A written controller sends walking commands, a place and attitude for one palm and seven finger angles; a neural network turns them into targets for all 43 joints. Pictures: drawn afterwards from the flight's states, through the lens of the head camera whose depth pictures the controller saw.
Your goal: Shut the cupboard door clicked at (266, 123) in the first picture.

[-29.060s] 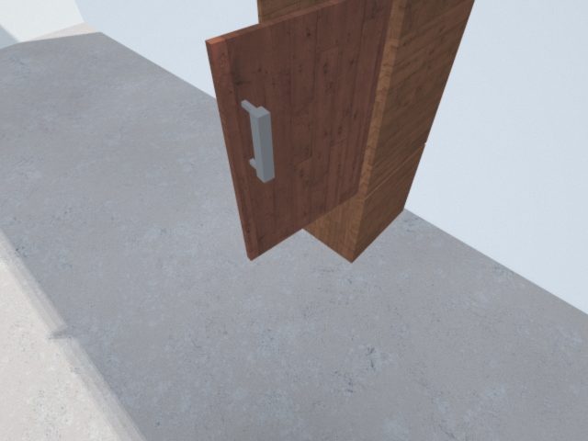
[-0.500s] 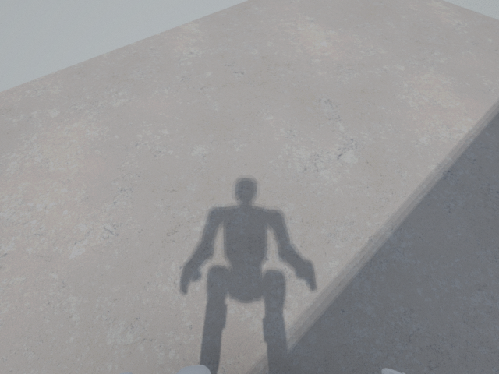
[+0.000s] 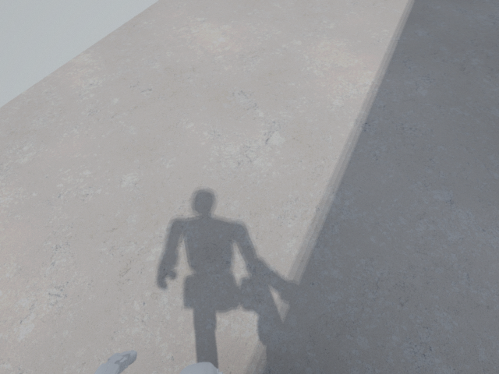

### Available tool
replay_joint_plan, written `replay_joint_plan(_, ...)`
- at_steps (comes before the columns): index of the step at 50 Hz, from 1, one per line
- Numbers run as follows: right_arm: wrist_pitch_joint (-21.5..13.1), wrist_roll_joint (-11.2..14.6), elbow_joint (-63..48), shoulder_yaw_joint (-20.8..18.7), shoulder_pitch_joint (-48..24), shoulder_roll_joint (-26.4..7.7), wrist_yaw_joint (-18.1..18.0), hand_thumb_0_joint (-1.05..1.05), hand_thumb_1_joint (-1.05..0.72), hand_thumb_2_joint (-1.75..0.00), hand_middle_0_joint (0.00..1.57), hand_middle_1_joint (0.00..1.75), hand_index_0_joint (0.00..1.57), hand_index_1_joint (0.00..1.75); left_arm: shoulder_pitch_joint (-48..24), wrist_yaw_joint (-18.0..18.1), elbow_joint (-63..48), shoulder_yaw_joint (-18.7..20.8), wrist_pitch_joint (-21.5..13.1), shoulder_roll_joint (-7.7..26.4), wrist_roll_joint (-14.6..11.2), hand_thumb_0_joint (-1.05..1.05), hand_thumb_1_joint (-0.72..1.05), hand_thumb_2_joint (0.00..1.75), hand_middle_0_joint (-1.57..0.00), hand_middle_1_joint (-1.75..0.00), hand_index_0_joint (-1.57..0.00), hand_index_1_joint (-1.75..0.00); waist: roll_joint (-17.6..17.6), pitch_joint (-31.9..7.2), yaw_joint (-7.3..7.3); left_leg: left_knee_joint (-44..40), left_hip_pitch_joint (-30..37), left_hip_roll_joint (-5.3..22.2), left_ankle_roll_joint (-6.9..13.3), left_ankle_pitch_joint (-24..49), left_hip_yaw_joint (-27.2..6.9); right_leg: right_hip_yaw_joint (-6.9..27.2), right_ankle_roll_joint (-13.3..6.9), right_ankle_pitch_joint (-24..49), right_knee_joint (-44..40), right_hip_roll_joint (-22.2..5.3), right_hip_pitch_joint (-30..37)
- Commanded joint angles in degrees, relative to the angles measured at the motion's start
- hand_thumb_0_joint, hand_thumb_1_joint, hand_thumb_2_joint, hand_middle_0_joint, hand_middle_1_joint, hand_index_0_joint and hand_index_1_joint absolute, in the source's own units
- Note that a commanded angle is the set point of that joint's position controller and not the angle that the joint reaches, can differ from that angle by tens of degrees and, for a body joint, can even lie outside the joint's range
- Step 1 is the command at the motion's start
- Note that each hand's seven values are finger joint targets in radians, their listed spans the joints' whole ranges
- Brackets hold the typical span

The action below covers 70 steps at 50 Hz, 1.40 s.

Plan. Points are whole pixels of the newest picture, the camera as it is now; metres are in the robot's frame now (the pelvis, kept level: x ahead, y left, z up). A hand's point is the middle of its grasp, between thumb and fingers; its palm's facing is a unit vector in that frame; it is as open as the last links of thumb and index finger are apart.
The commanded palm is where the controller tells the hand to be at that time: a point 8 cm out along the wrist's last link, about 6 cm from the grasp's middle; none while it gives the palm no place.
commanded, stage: turn to face it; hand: left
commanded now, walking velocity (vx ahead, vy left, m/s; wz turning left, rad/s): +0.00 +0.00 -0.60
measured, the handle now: out of the picture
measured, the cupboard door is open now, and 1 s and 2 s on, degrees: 48 48 48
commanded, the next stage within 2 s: take the last steps up to it in 1.90 s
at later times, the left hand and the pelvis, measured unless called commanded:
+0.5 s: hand (147, 366) +0.15 +0.21 -0.16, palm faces -0.26 -0.95 -0.20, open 7.4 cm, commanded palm none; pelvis +0.02 +0.03 +0.01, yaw -18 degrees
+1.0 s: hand (210, 326) +0.22 +0.10 -0.14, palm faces -0.58 -0.77 -0.26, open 7.4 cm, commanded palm none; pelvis +0.02 -0.01 +0.01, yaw -36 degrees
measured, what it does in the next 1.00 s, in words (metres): steps on the spot, turning right: left foot, then right foot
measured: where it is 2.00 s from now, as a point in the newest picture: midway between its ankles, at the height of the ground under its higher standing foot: outside the picture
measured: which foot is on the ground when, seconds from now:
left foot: up 0.00-0.36, down 0.38-0.78, up 0.80-1.00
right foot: down 0.00-0.38, up 0.40-0.76, down 0.78-1.00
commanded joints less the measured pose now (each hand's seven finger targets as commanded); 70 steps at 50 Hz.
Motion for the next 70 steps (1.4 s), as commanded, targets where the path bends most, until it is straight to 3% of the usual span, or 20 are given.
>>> replay_joint_plan(1, -2.1, -0.1, -6.4, -0.9, -4.0, -4.5, -0.2, 0.0, -0.9, -0.9, 0.2, 0.3, 0.2, 0.3, 3.2, 1.9, -2.6, 2.8, -0.7, 11.4, -0.4, 0.0, 0.9, 0.9, -0.2, -0.3, -0.2, -0.3, -16.2, -7.1, 2.25, 11.5, -13.5, -0.9, -0.9, 5.8, -6.9, 19.5, -8.5, 30.4, -16.4, -15.3, 11.4)
replay_joint_plan(12, -2.4, 0.4, -7.2, -0.5, -5.4, -2.6, -0.2, 0.0, -0.9, -0.9, 0.2, 0.3, 0.2, 0.3, 4.6, 1.5, -2.4, 3.4, -0.6, 12.3, 0.5, 0.0, 0.9, 0.9, -0.2, -0.3, -0.2, -0.3, -12.3, -7.7, 2.42, -9.3, -4.9, -5.3, -1.0, 5.8, -5.8, 25.4, -9.6, 23.6, -15.8, -12.8, 8.1)
replay_joint_plan(16, -3.3, 0.8, -5.8, -0.3, 0.2, -2.8, -0.9, 0.0, -0.9, -0.9, 0.2, 0.3, 0.2, 0.3, 1.7, 1.5, -2.9, 3.5, 0.0, 12.0, -0.1, 0.0, 0.9, 0.9, -0.2, -0.3, -0.2, -0.3, -12.8, -9.7, -0.2, -26.2, 7.1, -7.1, -0.2, 14.3, -5.5, 26.1, -5.8, 26.1, -10.4, -9.2, 3.8)
replay_joint_plan(17, -3.7, 0.8, -5.1, -0.5, 2.2, -3.8, -1.0, 0.0, -0.9, -0.9, 0.2, 0.3, 0.2, 0.3, 1.0, 1.5, -3.3, 3.3, 0.2, 10.6, -0.4, 0.0, 0.9, 0.9, -0.2, -0.3, -0.2, -0.3, -10.4, -10.6, -1.18, -32.8, 14.5, -5.2, 0.3, 18.7, -6.4, 24.1, -3.2, 21.0, -7.5, -6.4, -1.3)
replay_joint_plan(19, -4.2, -0.4, -6.0, -1.8, 3.7, -12.1, -1.4, 0.0, -0.9, -0.9, 0.2, 0.3, 0.2, 0.3, 2.4, 0.7, -5.0, 2.2, 0.4, 5.9, -1.1, 0.0, 0.9, 0.9, -0.2, -0.3, -0.2, -0.3, 13.8, -11.3, -1.18, -40.9, 23.1, 16.7, 9.3, 30.1, -26.5, 9.1, 2.7, -14.2, 11.7, 4.9, -15.7)
replay_joint_plan(20, -3.7, -0.8, -6.4, -1.5, 3.6, -11.6, -1.4, 0.0, -0.9, -0.9, 0.2, 0.3, 0.2, 0.3, 1.0, 0.6, -5.2, 2.4, 0.6, 7.7, -0.4, 0.0, 0.9, 0.9, -0.2, -0.3, -0.2, -0.3, 8.0, -9.5, -1.61, -39.9, 17.5, 19.9, 13.0, 33.2, -25.0, 7.6, 3.1, -16.7, 21.5, 1.9, -13.8)
replay_joint_plan(24, -3.9, -1.1, -7.8, -0.3, -2.1, -7.2, -1.7, 0.0, -0.9, -0.9, 0.2, 0.3, 0.2, 0.3, 1.3, -0.8, -3.5, 3.0, 1.6, 7.1, 0.0, 0.0, 0.9, 0.9, -0.2, -0.3, -0.2, -0.3, 6.5, -5.8, 1.24, -37.5, 13.7, 12.0, 11.5, 40.1, -10.7, 5.0, 5.1, -9.4, 29.2, -1.1, -14.1)
replay_joint_plan(32, -3.6, -0.8, -4.7, -1.6, 3.6, -8.6, -1.0, 0.0, -0.9, -0.9, 0.2, 0.3, 0.2, 0.3, -2.8, -1.4, -4.7, 1.8, 1.4, 4.8, -0.1, 0.0, 0.9, 0.9, -0.2, -0.3, -0.2, -0.3, 8.5, -7.8, -1.56, -32.7, 19.3, 11.8, 10.4, 45.7, -1.7, -1.8, 4.8, -5.9, 11.4, -1.0, -8.5)
replay_joint_plan(36, -3.3, -0.6, -4.6, -2.2, 1.8, -9.7, -0.5, 0.0, -0.9, -0.9, 0.2, 0.3, 0.2, 0.3, 0.6, -1.2, -3.5, 1.8, 0.6, 5.6, -0.1, 0.0, 0.9, 0.9, -0.2, -0.3, -0.2, -0.3, 8.0, -9.1, 0.91, -26.3, 16.0, 11.5, 7.3, 41.7, 1.6, -3.5, 3.1, 2.7, -3.9, 0.1, 1.7)
replay_joint_plan(37, -3.3, -0.2, -4.8, -2.3, 1.3, -9.2, -0.2, 0.0, -0.9, -0.9, 0.2, 0.3, 0.2, 0.3, 4.3, -0.9, -2.4, 2.2, 0.2, 7.7, 0.1, 0.0, 0.9, 0.9, -0.2, -0.3, -0.2, -0.3, 4.0, -10.3, 2.87, -20.1, 11.5, 9.8, 4.9, 38.2, 3.2, -1.6, 1.9, 10.2, -10.7, -0.8, 9.4)
replay_joint_plan(39, -3.1, 0.3, -8.9, -0.5, -3.3, -2.6, 0.1, 0.0, -0.9, -0.9, 0.2, 0.3, 0.2, 0.3, 11.8, 0.7, 0.2, 4.1, -0.8, 17.6, 0.3, 0.0, 0.9, 0.9, -0.2, -0.3, -0.2, -0.3, -22.4, -10.7, 6.7, 3.3, -12.2, -3.4, -0.7, -7.0, 4.9, 26.4, -8.6, 46.7, -14.4, -22.0, 22.2)
replay_joint_plan(41, -2.1, 0.3, -8.4, -0.4, -4.2, -3.8, -0.7, 0.0, -0.9, -0.9, 0.2, 0.3, 0.2, 0.3, 9.0, 1.8, -0.5, 3.8, -0.6, 15.4, -0.2, 0.0, 0.9, 0.9, -0.2, -0.3, -0.2, -0.3, -16.9, -8.1, 4.88, 11.6, -15.9, -1.3, -0.2, -2.9, -5.7, 23.6, -11.6, 39.1, -15.8, -20.5, 17.5)
replay_joint_plan(46, -1.6, -0.1, -5.4, -0.6, -1.5, -3.8, 0.2, 0.0, -0.9, -0.9, 0.2, 0.3, 0.2, 0.3, 0.7, 1.8, -3.5, 2.5, -0.7, 11.9, -0.1, 0.0, 0.9, 0.9, -0.2, -0.3, -0.2, -0.3, -13.8, -8.0, 0.65, 6.6, -8.3, -2.2, -1.6, 8.2, -4.9, 16.1, -7.6, 27.5, -16.2, -12.4, 7.8)
replay_joint_plan(54, -2.8, 0.5, -6.7, -0.2, -2.8, -2.8, -0.2, 0.0, -0.9, -0.9, 0.2, 0.3, 0.2, 0.3, 2.2, 1.5, -3.1, 3.4, -0.3, 13.2, 0.4, 0.0, 0.9, 0.9, -0.2, -0.3, -0.2, -0.3, -13.3, -8.8, 1.7, -13.9, -1.3, -5.5, -1.2, 6.7, -4.1, 23.7, -8.8, 26.0, -13.9, -12.1, 7.3)
replay_joint_plan(56, -3.2, 0.7, -5.5, -0.2, 1.4, -2.8, -0.7, 0.0, -0.9, -0.9, 0.2, 0.3, 0.2, 0.3, 0.3, 1.5, -3.2, 3.4, 0.0, 12.6, 0.0, 0.0, 0.9, 0.9, -0.2, -0.3, -0.2, -0.3, -12.6, -9.6, -0.53, -24.4, 6.5, -6.5, -0.7, 13.8, -4.2, 24.3, -6.2, 24.7, -10.6, -10.0, 3.5)
replay_joint_plan(57, -3.6, 0.7, -4.6, -0.3, 4.1, -3.9, -0.7, 0.0, -0.9, -0.9, 0.2, 0.3, 0.2, 0.3, -0.8, 1.5, -3.4, 3.1, 0.2, 11.4, -0.3, 0.0, 0.9, 0.9, -0.2, -0.3, -0.2, -0.3, -10.3, -10.0, -1.89, -31.7, 13.0, -5.3, -0.6, 19.2, -4.8, 22.4, -3.6, 20.1, -7.7, -7.7, -0.6)
replay_joint_plan(59, -4.2, -0.5, -5.4, -1.8, 5.3, -12.5, -1.1, 0.0, -0.9, -0.9, 0.2, 0.3, 0.2, 0.3, 1.7, 0.6, -5.0, 1.9, 0.7, 6.0, -1.2, 0.0, 0.9, 0.9, -0.2, -0.3, -0.2, -0.3, 14.7, -10.6, -1.43, -41.3, 21.6, 16.4, 8.1, 26.9, -25.7, 8.6, 2.6, -13.5, 11.8, 4.6, -15.4)
replay_joint_plan(61, -3.8, -1.0, -6.8, -0.7, 2.1, -9.7, -1.2, 0.0, -0.9, -0.9, 0.2, 0.3, 0.2, 0.3, 1.8, 0.3, -4.4, 2.8, 1.0, 8.2, 0.0, 0.0, 0.9, 0.9, -0.2, -0.3, -0.2, -0.3, 5.8, -8.3, 0.05, -41.6, 11.9, 17.3, 12.1, 25.8, -20.9, 7.3, 3.3, -13.6, 26.9, 0.5, -11.9)
replay_joint_plan(65, -4.0, -1.1, -7.3, -0.2, -0.7, -7.1, -1.5, 0.0, -0.9, -0.9, 0.2, 0.3, 0.2, 0.3, 0.9, -1.0, -3.0, 2.9, 1.7, 6.8, 0.0, 0.0, 0.9, 0.9, -0.2, -0.3, -0.2, -0.3, 6.7, -5.6, 0.98, -38.3, 12.9, 11.2, 10.3, 35.2, -8.8, 4.2, 5.1, -7.5, 29.6, -1.4, -14.0)
replay_joint_plan(70, -3.9, -0.9, -5.1, -1.2, 3.8, -8.1, -1.2, 0.0, -0.9, -0.9, 0.2, 0.3, 0.2, 0.3, -2.1, -1.3, -4.1, 2.0, 1.7, 4.6, -0.2, 0.0, 0.9, 0.9, -0.2, -0.3, -0.2, -0.3, 6.7, -8.3, -1.16, -35.3, 18.2, 12.1, 10.8, 40.3, -3.2, 0.4, 5.2, -7.2, 16.7, -2.1, -10.7)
